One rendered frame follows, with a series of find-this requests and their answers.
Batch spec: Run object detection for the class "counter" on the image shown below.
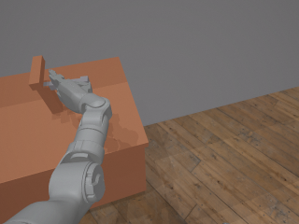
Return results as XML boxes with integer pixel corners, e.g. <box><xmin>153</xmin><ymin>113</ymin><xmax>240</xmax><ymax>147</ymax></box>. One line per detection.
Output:
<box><xmin>0</xmin><ymin>55</ymin><xmax>149</xmax><ymax>224</ymax></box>

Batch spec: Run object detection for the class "robot left forearm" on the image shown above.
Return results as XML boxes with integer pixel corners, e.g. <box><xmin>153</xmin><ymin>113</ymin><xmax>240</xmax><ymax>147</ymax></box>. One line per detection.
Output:
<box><xmin>49</xmin><ymin>92</ymin><xmax>112</xmax><ymax>195</ymax></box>

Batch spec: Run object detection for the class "tap lever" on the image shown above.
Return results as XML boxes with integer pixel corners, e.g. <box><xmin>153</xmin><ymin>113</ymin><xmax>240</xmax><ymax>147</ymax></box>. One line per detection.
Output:
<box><xmin>43</xmin><ymin>76</ymin><xmax>90</xmax><ymax>91</ymax></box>

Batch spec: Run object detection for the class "robot left hand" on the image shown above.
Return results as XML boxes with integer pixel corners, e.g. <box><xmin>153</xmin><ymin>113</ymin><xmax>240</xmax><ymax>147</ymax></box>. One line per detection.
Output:
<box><xmin>49</xmin><ymin>69</ymin><xmax>93</xmax><ymax>114</ymax></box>

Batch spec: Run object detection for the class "left robot upper arm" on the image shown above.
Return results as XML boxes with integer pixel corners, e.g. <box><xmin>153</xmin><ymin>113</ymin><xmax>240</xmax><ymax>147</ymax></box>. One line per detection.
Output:
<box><xmin>3</xmin><ymin>161</ymin><xmax>106</xmax><ymax>224</ymax></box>

